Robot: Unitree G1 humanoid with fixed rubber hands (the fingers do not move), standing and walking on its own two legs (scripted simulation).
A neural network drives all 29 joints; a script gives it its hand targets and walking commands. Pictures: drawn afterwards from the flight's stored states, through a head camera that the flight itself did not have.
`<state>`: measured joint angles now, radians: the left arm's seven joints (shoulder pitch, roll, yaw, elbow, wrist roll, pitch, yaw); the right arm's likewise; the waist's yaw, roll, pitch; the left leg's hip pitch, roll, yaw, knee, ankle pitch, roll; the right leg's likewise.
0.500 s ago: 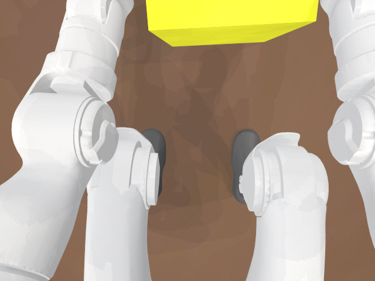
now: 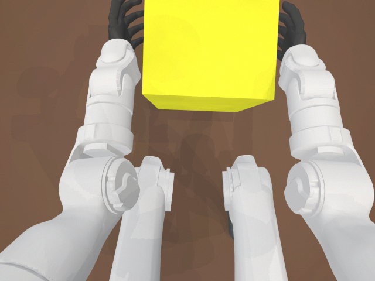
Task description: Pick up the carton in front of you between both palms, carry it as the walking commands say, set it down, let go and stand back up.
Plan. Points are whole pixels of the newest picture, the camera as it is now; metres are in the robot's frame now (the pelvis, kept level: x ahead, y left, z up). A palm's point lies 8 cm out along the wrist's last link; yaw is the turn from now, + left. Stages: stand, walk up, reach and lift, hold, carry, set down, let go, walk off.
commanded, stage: reach and lift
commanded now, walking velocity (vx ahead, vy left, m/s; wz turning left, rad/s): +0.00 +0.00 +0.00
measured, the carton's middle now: (203, 57) +0.53 -0.03 -0.16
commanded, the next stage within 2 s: none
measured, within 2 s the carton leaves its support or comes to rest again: neither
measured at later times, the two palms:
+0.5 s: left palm (74, 17) +0.50 +0.13 +0.08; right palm (336, 33) +0.47 -0.17 +0.06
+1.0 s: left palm out of the picture +0.45 +0.13 +0.25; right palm out of the picture +0.43 -0.17 +0.23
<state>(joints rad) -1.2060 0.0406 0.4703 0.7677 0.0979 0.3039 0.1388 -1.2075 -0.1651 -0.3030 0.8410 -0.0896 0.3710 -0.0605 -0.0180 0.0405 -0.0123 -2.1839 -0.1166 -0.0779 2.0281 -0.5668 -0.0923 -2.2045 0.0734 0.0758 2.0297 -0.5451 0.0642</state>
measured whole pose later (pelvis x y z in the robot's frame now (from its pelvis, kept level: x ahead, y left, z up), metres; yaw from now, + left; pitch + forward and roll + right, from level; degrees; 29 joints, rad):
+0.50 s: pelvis +0.00 +0.00 +0.11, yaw -1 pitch +42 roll +0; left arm -1.01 -0.06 0.49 0.65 0.22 0.36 0.09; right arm -0.98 -0.03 -0.41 0.67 -0.23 0.44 -0.01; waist 0.00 0.03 -0.19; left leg -1.88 -0.13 -0.11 1.64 -0.48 -0.07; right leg -1.90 0.09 0.10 1.63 -0.46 0.07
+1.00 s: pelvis +0.06 +0.00 +0.26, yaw -2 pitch +26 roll +0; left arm -0.58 -0.16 0.43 0.60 0.24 0.30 0.06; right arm -0.54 0.09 -0.36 0.60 -0.25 0.39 -0.02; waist 0.00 0.01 -0.24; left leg -1.12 -0.09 -0.13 1.10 -0.43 -0.04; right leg -1.14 0.08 0.12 1.10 -0.41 0.04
